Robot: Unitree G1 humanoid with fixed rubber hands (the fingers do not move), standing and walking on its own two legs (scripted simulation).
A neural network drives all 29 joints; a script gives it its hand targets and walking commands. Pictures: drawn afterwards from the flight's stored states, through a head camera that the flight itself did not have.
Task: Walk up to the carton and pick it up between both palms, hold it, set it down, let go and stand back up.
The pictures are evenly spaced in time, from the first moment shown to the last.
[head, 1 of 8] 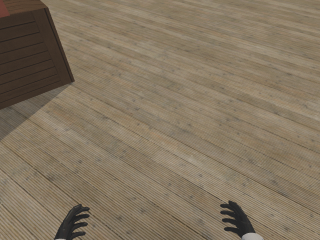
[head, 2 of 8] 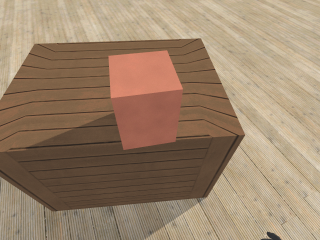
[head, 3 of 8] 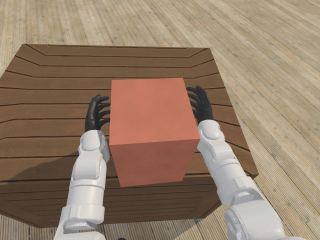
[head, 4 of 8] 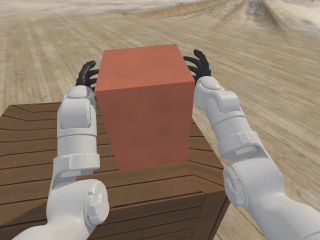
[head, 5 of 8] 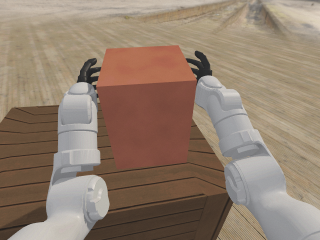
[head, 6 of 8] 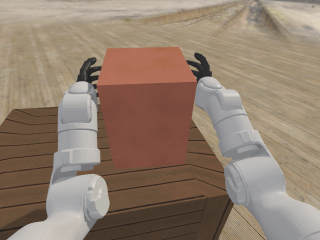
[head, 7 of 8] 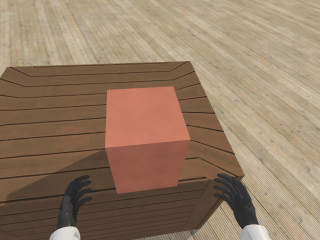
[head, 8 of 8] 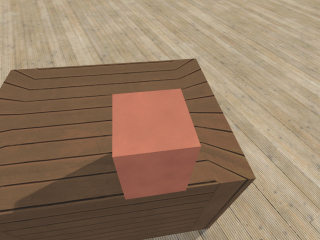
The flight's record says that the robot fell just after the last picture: no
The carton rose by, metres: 0.23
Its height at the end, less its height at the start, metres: +0.00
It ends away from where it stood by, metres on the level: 0.04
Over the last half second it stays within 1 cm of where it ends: yes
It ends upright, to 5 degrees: yes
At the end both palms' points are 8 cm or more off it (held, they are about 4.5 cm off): yes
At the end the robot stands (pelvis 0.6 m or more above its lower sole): yes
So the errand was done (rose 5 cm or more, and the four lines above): yes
